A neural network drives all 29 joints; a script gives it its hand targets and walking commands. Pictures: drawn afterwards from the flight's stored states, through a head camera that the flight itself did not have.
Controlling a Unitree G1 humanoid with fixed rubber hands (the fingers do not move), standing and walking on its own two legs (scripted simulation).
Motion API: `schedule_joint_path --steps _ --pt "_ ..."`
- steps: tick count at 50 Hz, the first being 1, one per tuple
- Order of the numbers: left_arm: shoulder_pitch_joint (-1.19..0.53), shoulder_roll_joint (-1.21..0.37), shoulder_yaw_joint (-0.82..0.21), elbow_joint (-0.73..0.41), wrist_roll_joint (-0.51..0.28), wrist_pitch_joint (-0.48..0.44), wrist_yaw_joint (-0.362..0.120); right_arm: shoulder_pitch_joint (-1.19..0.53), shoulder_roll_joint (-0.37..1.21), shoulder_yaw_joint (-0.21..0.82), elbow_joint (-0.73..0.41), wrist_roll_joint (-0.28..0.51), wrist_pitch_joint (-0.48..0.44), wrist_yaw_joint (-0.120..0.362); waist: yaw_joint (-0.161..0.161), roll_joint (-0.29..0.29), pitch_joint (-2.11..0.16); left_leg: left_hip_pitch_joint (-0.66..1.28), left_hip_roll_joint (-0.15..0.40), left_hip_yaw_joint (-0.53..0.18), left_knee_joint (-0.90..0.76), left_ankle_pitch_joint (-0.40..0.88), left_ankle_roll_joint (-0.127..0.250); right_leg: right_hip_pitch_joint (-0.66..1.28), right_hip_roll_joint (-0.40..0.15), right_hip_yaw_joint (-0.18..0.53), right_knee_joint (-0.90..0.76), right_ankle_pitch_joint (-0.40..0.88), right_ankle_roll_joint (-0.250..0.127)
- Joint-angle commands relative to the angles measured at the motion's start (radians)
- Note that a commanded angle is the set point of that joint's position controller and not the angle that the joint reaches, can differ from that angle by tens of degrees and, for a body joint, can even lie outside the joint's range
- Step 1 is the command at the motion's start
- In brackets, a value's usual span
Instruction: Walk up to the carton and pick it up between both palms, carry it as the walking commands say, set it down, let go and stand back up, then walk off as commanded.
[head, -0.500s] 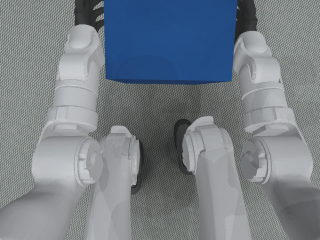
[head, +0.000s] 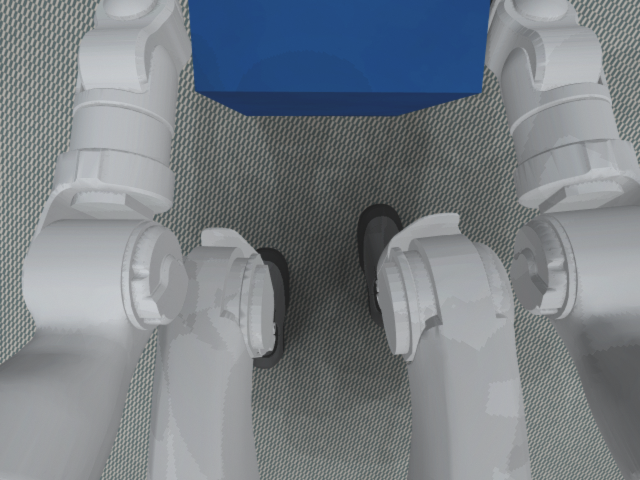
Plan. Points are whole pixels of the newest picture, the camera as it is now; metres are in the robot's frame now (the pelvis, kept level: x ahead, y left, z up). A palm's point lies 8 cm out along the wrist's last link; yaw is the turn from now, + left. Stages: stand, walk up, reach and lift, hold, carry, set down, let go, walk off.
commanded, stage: set down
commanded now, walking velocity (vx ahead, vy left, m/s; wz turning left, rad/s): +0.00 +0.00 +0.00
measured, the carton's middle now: out of the picture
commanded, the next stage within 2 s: none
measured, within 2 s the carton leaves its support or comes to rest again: rests again in 0.12 s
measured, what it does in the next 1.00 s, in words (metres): stands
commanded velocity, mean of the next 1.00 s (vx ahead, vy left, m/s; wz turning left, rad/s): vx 0.00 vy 0.00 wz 0.00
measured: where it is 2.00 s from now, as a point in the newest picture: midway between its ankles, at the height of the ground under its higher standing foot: (325, 307)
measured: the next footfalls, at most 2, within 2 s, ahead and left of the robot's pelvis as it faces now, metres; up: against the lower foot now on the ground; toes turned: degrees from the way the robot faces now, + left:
none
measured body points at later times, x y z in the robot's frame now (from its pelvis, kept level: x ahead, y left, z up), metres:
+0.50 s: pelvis +0.00 +0.01 -0.01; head +0.36 -0.02 +0.24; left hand +0.57 +0.10 -0.17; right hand +0.54 -0.21 -0.18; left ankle +0.12 +0.10 -0.35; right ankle +0.17 -0.11 -0.35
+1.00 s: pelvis +0.02 +0.00 -0.02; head +0.37 -0.02 +0.27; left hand +0.57 +0.10 -0.17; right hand +0.54 -0.21 -0.18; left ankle +0.12 +0.10 -0.35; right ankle +0.17 -0.11 -0.35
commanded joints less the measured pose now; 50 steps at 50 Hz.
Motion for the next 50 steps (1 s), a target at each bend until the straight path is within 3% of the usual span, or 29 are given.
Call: schedule_joint_path --steps 1,4,6,7,9,10,11,14,18,19,20,21,22,24,25,26,30,31,38,40,45,46,50 --pt "-0.675 -1.03 -0.45 -0.182 -0.122 -0.027 -0.284 -0.782 0.984 0.326 -0.353 0.13 -0.089 0.273 -0.013 -0.053 -1.986 0.402 -0.044 -0.04 -0.216 0.249 0.012 1.021 0.057 -0.006 -0.078 0.294 0.013" --pt "-0.702 -1.034 -0.473 -0.231 -0.138 -0.034 -0.281 -0.775 0.999 0.318 -0.367 0.136 -0.094 0.277 -0.038 -0.042 -2.019 0.399 -0.048 -0.038 -0.202 0.263 0.011 1.044 0.061 -0.006 -0.064 0.339 0.008" --pt "-0.69 -1.037 -0.479 -0.229 -0.142 -0.039 -0.28 -0.778 0.987 0.323 -0.382 0.146 -0.101 0.281 -0.029 -0.022 -2.035 0.39 -0.047 -0.029 -0.189 0.291 0.006 1.053 0.061 0.002 -0.056 0.37 0.007" --pt "-0.696 -1.03 -0.489 -0.246 -0.138 -0.043 -0.275 -0.735 1.016 0.323 -0.351 0.144 -0.1 0.282 -0.03 -0.04 -2.058 0.414 -0.047 -0.042 -0.195 0.306 0.007 1.05 0.06 -0.009 -0.044 0.389 0.012" --pt "-0.705 -1.035 -0.502 -0.254 -0.146 -0.048 -0.272 -0.734 0.987 0.313 -0.341 0.141 -0.103 0.286 -0.044 -0.008 -2.005 0.424 -0.048 -0.044 -0.189 0.301 0.006 0.98 0.061 -0.012 -0.041 0.356 0.005" --pt "-0.696 -1.037 -0.486 -0.227 -0.138 -0.049 -0.27 -0.732 0.996 0.304 -0.324 0.14 -0.103 0.289 -0.023 -0.004 -1.988 0.43 -0.048 -0.047 -0.192 0.315 0.005 0.962 0.059 -0.011 -0.037 0.364 0.004" --pt "-0.698 -1.038 -0.492 -0.232 -0.143 -0.052 -0.271 -0.731 0.998 0.307 -0.322 0.138 -0.104 0.289 -0.045 -0.011 -1.994 0.432 -0.047 -0.046 -0.186 0.308 0.004 0.98 0.058 -0.011 -0.044 0.359 0.006" --pt "-0.683 -1.031 -0.472 -0.202 -0.13 -0.053 -0.274 -0.728 0.985 0.29 -0.29 0.124 -0.106 0.298 -0.037 -0.018 -1.894 0.4 -0.048 -0.055 -0.198 0.27 0.012 0.899 0.057 -0.021 -0.04 0.302 0.005" --pt "-0.669 -1.048 -0.483 -0.15 -0.126 -0.053 -0.275 -0.724 0.966 0.278 -0.264 0.115 -0.116 0.308 -0.058 -0.001 -1.841 0.422 -0.042 -0.059 -0.192 0.269 0.007 0.845 0.05 -0.026 -0.04 0.283 0.0" --pt "-0.683 -1.033 -0.469 -0.162 -0.125 -0.057 -0.275 -0.734 0.975 0.277 -0.261 0.12 -0.115 0.312 -0.033 0.004 -1.833 0.404 -0.043 -0.052 -0.191 0.271 0.005 0.837 0.052 -0.022 -0.038 0.284 0.002" --pt "-0.689 -1.034 -0.47 -0.159 -0.13 -0.061 -0.275 -0.719 0.987 0.269 -0.236 0.114 -0.113 0.318 -0.051 -0.006 -1.803 0.406 -0.044 -0.063 -0.198 0.256 0.008 0.815 0.051 -0.029 -0.035 0.262 0.003" --pt "-0.691 -1.032 -0.468 -0.159 -0.127 -0.065 -0.275 -0.711 0.97 0.264 -0.233 0.113 -0.118 0.321 -0.039 0.008 -1.795 0.396 -0.043 -0.051 -0.188 0.258 0.003 0.812 0.047 -0.019 -0.038 0.261 -0.001" --pt "-0.691 -1.052 -0.466 -0.151 -0.131 -0.062 -0.275 -0.743 0.96 0.261 -0.245 0.116 -0.122 0.32 -0.063 0.01 -1.807 0.416 -0.042 -0.064 -0.191 0.246 0.008 0.808 0.047 -0.027 -0.034 0.244 -0.002" --pt "-0.696 -1.027 -0.47 -0.146 -0.123 -0.065 -0.274 -0.723 0.949 0.261 -0.226 0.111 -0.123 0.323 -0.057 0.014 -1.775 0.403 -0.039 -0.06 -0.191 0.241 0.008 0.772 0.045 -0.029 -0.032 0.237 -0.002" --pt "-0.699 -1.03 -0.468 -0.135 -0.12 -0.063 -0.274 -0.737 0.945 0.251 -0.202 0.115 -0.123 0.327 -0.051 0.042 -1.749 0.412 -0.037 -0.067 -0.198 0.229 0.003 0.745 0.039 -0.026 -0.03 0.218 -0.006" --pt "-0.701 -1.027 -0.457 -0.131 -0.117 -0.066 -0.273 -0.713 0.973 0.25 -0.176 0.112 -0.121 0.331 -0.043 0.02 -1.722 0.382 -0.04 -0.058 -0.196 0.211 0.005 0.748 0.042 -0.027 -0.034 0.204 -0.004" --pt "-0.695 -1.046 -0.454 -0.11 -0.116 -0.066 -0.287 -0.712 0.95 0.232 -0.163 0.093 -0.127 0.34 -0.078 0.022 -1.669 0.344 -0.04 -0.058 -0.191 0.18 0.006 0.722 0.038 -0.027 -0.039 0.177 -0.009" --pt "-0.697 -1.034 -0.451 -0.105 -0.105 -0.067 -0.286 -0.708 0.957 0.231 -0.161 0.103 -0.128 0.344 -0.064 0.035 -1.659 0.351 -0.033 -0.061 -0.19 0.192 0.006 0.703 0.034 -0.022 -0.034 0.184 -0.006" --pt "-0.645 -1.041 -0.411 -0.05 -0.08 -0.065 -0.297 -0.667 0.925 0.183 -0.081 0.068 -0.131 0.361 -0.075 0.072 -1.494 0.288 -0.036 -0.064 -0.199 0.162 -0.001 0.58 0.03 -0.021 -0.039 0.148 -0.018" --pt "-0.625 -1.005 -0.39 -0.037 -0.058 -0.07 -0.293 -0.67 0.917 0.191 -0.074 0.076 -0.137 0.368 -0.046 0.064 -1.459 0.27 -0.034 -0.062 -0.199 0.157 0.003 0.559 0.025 -0.013 -0.035 0.132 -0.016" --pt "-0.519 -1.002 -0.355 0.006 -0.043 -0.091 -0.292 -0.557 0.902 0.143 -0.033 0.032 -0.157 0.359 -0.075 0.057 -1.339 0.172 -0.043 -0.071 -0.191 0.219 0.001 0.507 0.028 -0.004 -0.038 0.214 -0.014" --pt "-0.482 -0.992 -0.341 0.033 -0.021 -0.093 -0.289 -0.518 0.893 0.145 0.011 0.018 -0.157 0.356 -0.069 0.052 -1.304 0.15 -0.04 -0.07 -0.188 0.218 -0.003 0.491 0.025 0.0 -0.039 0.208 -0.011" --pt "-0.444 -0.962 -0.336 0.018 -0.003 -0.11 -0.283 -0.465 0.903 0.135 -0.004 0.003 -0.168 0.35 -0.048 0.046 -1.304 0.11 -0.048 -0.064 -0.186 0.253 -0.009 0.511 0.034 0.008 -0.039 0.257 -0.008"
